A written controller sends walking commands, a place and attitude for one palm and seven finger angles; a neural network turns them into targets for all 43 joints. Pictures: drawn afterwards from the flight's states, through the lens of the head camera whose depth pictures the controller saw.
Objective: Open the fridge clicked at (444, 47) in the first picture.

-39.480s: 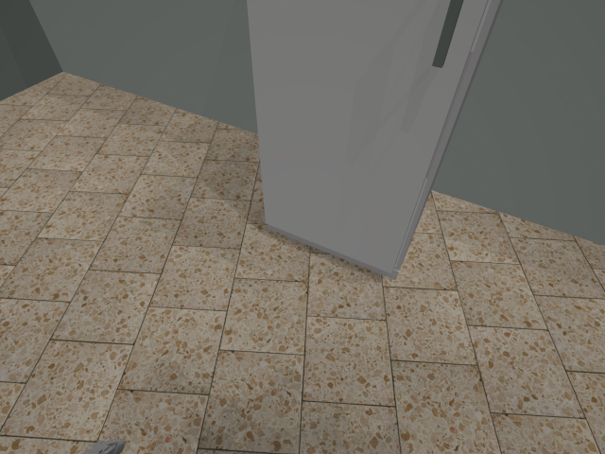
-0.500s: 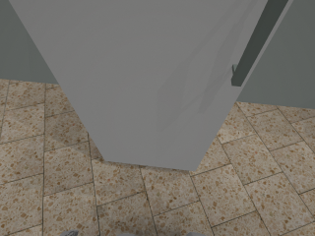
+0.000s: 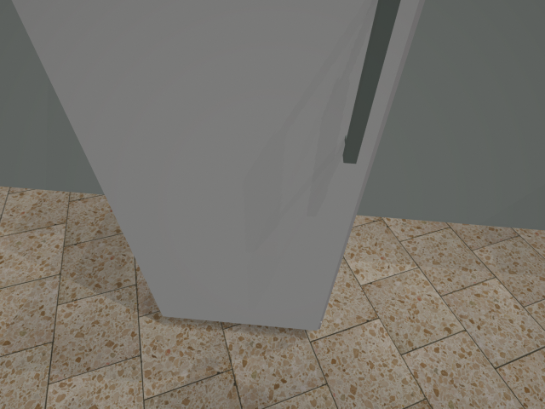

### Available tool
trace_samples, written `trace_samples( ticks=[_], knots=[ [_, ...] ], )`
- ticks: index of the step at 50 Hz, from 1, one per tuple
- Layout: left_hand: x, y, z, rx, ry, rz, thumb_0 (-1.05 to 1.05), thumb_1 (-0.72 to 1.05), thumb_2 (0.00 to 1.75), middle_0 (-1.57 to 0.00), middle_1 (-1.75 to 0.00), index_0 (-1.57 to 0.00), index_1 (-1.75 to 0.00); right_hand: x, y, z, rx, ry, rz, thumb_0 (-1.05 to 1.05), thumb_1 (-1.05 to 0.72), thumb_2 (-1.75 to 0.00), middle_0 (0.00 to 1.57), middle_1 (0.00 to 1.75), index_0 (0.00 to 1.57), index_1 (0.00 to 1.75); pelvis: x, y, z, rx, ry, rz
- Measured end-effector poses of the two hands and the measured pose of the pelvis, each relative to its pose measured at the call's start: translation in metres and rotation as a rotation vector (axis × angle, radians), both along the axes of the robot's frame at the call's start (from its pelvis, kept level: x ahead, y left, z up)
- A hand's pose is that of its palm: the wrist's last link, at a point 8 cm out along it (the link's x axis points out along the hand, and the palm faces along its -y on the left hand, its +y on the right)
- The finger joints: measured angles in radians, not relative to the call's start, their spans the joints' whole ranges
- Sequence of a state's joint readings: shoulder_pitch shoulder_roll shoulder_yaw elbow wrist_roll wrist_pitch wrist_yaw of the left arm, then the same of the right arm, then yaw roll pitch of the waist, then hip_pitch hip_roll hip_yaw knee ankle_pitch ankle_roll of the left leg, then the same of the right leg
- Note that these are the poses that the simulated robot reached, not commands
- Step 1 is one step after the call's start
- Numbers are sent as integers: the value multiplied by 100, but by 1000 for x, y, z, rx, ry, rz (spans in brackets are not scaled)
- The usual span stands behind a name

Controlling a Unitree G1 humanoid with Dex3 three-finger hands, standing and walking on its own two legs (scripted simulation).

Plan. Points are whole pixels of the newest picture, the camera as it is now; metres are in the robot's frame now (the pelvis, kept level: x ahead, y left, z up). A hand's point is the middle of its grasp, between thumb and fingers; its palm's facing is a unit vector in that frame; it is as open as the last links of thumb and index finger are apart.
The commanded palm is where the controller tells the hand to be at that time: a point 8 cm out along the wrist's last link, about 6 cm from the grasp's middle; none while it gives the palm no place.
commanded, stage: come to a stop and stand still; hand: right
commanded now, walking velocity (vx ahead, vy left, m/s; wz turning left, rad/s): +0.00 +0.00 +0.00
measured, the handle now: (365, 81) +0.50 -0.10 +0.26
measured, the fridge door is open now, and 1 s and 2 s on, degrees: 0 0 0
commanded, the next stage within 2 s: look again from close up in 0.38 s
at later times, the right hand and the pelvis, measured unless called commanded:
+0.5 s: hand out of the picture +0.01 -0.16 -0.17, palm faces -0.02 +0.98 -0.18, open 7.4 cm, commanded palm none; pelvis +0.01 +0.02 +0.00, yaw +0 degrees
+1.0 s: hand out of the picture +0.03 -0.15 -0.17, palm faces -0.01 +0.98 -0.21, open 7.4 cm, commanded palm none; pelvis +0.02 +0.04 +0.01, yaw +0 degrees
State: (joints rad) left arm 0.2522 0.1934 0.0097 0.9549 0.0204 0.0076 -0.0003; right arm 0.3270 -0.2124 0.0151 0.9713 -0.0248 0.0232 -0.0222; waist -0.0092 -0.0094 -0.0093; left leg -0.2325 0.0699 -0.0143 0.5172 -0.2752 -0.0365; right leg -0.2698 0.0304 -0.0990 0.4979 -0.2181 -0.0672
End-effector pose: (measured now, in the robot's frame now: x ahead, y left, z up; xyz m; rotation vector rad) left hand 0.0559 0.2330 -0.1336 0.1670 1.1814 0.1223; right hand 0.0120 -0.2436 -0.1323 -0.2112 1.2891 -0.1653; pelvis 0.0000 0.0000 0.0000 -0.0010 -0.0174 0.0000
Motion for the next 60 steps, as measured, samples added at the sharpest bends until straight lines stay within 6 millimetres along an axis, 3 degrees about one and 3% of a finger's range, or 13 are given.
trace_samples(
  ticks=[8,14,26,34,60],
  knots=[
    [-47,17,1,40,143,37,0,91,90,-20,-30,-20,-30,-37,12,-6,35,116,-18,0,-91,-90,20,30,20,30,-1,3,3,-2,8,-2],
    [-60,18,2,38,187,54,0,91,90,-20,-30,-20,-30,-39,24,-9,60,146,-15,0,-91,-90,20,30,20,30,2,8,4,-1,7,0],
    [-37,10,-3,-6,143,54,0,91,90,-20,-30,-20,-30,2,40,-9,65,61,7,0,-91,-90,20,30,20,30,9,18,5,-3,-2,6],
    [-25,19,-2,-2,122,54,0,92,90,-20,-30,-20,-30,20,42,-6,49,25,15,0,-92,-90,20,30,20,30,14,24,6,-5,-4,9],
    [-18,44,0,19,148,40,0,91,90,-20,-30,-20,-30,17,50,-3,37,55,1,0,-91,-90,20,30,20,30,21,41,8,-6,-6,4]
  ],
)
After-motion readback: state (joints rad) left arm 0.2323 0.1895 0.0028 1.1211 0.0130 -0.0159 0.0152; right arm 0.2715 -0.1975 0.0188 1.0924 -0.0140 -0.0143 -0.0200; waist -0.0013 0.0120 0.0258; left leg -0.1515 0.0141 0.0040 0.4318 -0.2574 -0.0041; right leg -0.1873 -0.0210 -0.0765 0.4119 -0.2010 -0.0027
